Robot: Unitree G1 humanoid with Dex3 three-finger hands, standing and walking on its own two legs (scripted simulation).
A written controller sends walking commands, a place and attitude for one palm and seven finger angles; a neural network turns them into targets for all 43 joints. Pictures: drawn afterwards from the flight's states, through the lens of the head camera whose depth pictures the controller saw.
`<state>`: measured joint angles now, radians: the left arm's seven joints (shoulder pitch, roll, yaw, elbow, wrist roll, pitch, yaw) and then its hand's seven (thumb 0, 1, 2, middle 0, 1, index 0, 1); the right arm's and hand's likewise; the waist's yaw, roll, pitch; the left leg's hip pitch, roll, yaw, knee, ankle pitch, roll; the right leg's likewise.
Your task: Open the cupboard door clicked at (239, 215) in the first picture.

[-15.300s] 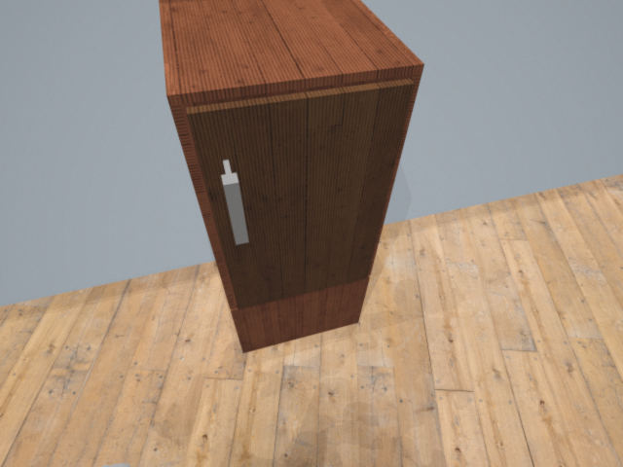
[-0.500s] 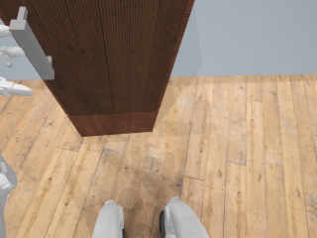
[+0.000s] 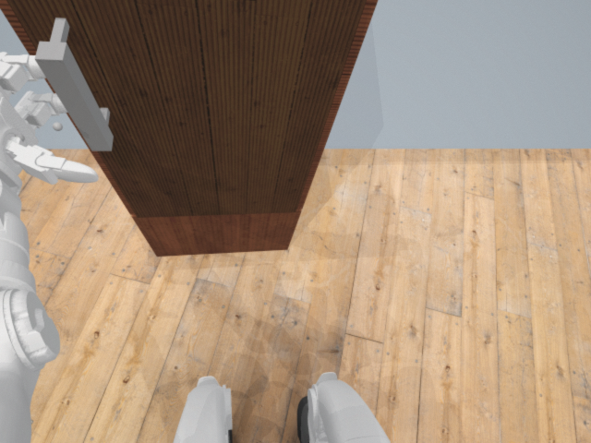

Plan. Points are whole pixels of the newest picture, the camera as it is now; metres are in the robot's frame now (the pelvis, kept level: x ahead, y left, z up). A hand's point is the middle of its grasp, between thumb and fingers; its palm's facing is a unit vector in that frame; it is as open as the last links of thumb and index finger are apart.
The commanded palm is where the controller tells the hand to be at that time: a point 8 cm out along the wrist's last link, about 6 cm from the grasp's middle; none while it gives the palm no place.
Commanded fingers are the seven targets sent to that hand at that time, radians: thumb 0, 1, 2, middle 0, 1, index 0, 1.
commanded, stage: slide the fingers in behind the handle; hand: left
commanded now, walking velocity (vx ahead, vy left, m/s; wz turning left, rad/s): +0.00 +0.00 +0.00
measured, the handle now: (83, 90) +0.54 +0.24 +0.07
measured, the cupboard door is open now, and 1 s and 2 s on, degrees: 0 1 1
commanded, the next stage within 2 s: close the thumb around the handle in 1.04 s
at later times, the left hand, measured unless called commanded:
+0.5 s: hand (89, 126) +0.49 +0.23 +0.06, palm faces +0.04 -1.00 +0.00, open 14.0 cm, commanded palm +0.47 +0.27 +0.07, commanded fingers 0.00 -0.50 0.30 -0.30 -1.20 -0.30 -1.20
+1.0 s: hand (101, 130) +0.48 +0.22 +0.07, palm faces +0.06 -1.00 -0.01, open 14.1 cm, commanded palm +0.46 +0.25 +0.07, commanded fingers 0.00 -0.50 0.30 -0.30 -1.20 -0.30 -1.20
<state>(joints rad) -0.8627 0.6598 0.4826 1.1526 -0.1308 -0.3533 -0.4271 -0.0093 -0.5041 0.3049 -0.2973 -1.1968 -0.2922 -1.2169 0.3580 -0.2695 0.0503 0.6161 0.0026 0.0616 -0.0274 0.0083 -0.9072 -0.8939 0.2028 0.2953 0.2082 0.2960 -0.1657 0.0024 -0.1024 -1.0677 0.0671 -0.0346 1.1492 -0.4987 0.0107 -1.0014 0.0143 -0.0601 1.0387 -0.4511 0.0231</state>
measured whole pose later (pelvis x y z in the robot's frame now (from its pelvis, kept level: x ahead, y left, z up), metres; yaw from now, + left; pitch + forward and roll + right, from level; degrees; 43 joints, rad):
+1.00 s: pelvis +0.00 -0.01 +0.00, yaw +1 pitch +21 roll -3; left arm -0.80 0.51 0.41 1.11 -0.13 -0.42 -0.29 -0.01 -0.50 0.30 -0.27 -1.20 -0.27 -1.20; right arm 0.36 -0.26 0.03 0.63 0.00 0.06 -0.01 0.01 -0.91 -0.89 0.20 0.30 0.21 0.30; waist -0.15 0.01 -0.11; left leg -1.00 0.06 -0.02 1.12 -0.49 0.00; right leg -0.95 0.01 -0.05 1.04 -0.46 0.01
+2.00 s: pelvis +0.01 +0.00 +0.01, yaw +0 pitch +22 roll -4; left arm -0.80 0.51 0.42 1.10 -0.12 -0.41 -0.28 0.01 0.71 0.82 -0.35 -1.35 -0.38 -1.35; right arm 0.36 -0.25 0.03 0.63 0.00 0.06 -0.01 0.01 -0.91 -0.89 0.20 0.30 0.21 0.30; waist -0.15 0.02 -0.11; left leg -1.00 0.06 -0.02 1.12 -0.50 0.01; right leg -0.95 0.01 -0.04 1.03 -0.46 0.02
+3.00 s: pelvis +0.02 -0.06 +0.02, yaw +5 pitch +13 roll +1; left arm 0.29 -0.09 -0.19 0.02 0.11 -0.33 0.53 0.02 0.64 0.75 -0.33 -1.31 -0.35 -1.33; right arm 0.20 -0.18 0.00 0.53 -0.08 -0.01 0.01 0.01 -0.91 -0.89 0.20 0.30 0.21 0.30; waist -0.01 0.02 -0.15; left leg -0.74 0.04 -0.06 1.02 -0.50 -0.06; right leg -0.72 -0.01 -0.08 1.04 -0.54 -0.05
